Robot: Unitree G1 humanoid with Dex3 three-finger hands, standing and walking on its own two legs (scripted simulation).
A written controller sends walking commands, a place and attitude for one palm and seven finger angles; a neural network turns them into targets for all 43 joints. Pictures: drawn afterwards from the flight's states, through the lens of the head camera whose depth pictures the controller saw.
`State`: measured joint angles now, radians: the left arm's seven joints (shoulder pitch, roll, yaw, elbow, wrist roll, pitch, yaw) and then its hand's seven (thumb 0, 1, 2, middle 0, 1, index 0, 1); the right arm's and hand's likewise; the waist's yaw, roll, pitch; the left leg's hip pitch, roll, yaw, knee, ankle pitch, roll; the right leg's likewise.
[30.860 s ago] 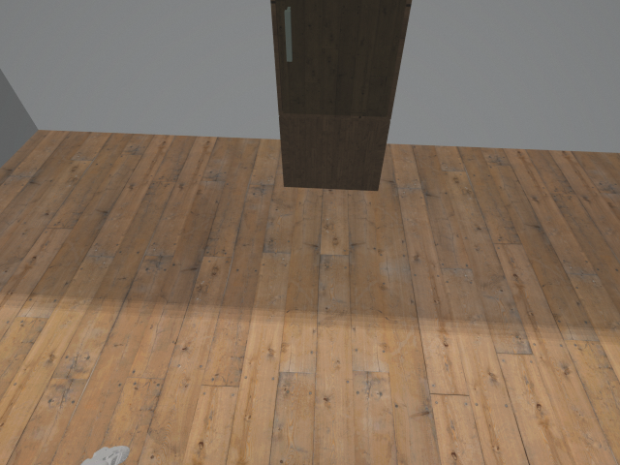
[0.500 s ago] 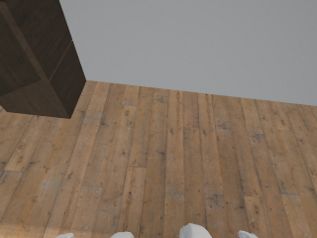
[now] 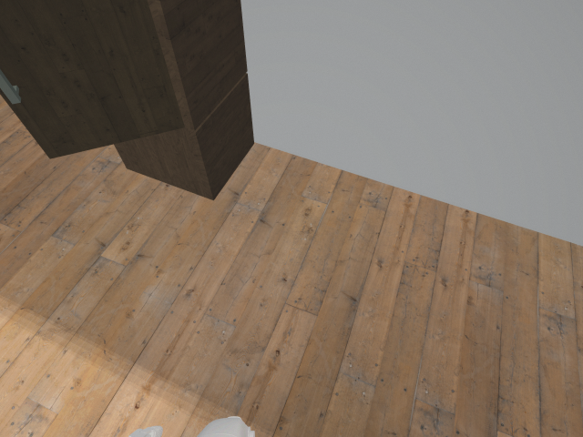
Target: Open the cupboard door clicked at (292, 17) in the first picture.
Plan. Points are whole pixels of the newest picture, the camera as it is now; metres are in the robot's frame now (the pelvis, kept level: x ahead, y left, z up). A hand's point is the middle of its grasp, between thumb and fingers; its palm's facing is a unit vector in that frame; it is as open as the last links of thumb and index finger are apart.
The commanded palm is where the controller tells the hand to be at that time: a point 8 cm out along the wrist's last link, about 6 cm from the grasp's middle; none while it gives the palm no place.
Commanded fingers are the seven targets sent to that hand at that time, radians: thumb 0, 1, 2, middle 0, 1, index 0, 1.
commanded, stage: turn to face it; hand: left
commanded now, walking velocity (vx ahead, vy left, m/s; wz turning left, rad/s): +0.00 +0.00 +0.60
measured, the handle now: out of the picture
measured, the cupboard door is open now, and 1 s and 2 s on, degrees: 45 45 45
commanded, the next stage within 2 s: take the last steps up to it in 0.62 s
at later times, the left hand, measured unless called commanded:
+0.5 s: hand out of the picture +0.05 +0.21 -0.15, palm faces +0.26 -0.92 -0.30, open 7.4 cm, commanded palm none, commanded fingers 0.00 0.90 0.90 -0.20 -0.30 -0.20 -0.30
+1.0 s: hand out of the picture -0.01 +0.20 -0.16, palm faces +0.43 -0.88 -0.21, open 7.4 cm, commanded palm none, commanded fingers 0.00 0.90 0.90 -0.20 -0.30 -0.20 -0.30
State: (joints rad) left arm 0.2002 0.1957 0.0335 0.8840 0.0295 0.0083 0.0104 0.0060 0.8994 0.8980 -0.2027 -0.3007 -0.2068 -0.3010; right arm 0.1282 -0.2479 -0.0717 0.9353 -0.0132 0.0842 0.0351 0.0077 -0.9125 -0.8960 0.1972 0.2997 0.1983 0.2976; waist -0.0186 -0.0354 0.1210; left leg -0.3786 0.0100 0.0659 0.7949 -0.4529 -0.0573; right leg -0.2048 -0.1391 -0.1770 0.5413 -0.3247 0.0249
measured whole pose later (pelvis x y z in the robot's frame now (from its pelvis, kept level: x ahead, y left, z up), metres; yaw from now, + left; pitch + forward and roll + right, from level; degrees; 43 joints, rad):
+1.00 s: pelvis +0.02 +0.00 +0.00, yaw +24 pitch +0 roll -1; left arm 0.21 0.22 0.06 1.00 0.03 0.02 -0.03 0.01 0.91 0.90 -0.20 -0.30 -0.20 -0.30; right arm 0.22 -0.18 -0.03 1.01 -0.03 0.00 0.00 0.00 -0.91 -0.90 0.20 0.30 0.20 0.30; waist 0.01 0.01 0.06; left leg -0.20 -0.02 -0.01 0.46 -0.27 0.03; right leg -0.36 -0.06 -0.08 0.79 -0.46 0.03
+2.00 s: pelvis +0.28 +0.20 +0.01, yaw +28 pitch +0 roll +1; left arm 0.25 0.17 0.06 1.03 0.02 -0.08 0.01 -0.01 0.94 0.90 -0.20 -0.30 -0.21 -0.30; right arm 0.25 -0.18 -0.05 1.09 -0.03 0.00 0.02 0.01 -0.92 -0.90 0.20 0.30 0.20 0.30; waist -0.02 0.01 0.04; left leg -0.46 0.08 0.07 0.89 -0.30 -0.04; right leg -0.15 -0.03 -0.14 0.38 -0.23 -0.04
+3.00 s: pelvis +0.41 +0.33 +0.00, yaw +28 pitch +1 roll +0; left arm 0.16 0.20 0.05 1.02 0.01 0.05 0.02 0.01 0.90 0.90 -0.20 -0.30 -0.20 -0.30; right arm 0.22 -0.16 -0.02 1.04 -0.03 0.02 -0.03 0.00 -0.91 -0.90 0.20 0.30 0.20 0.30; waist -0.01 -0.02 0.06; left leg -0.23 0.03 0.09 0.50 -0.27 0.02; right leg -0.30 -0.02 -0.03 0.72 -0.44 0.00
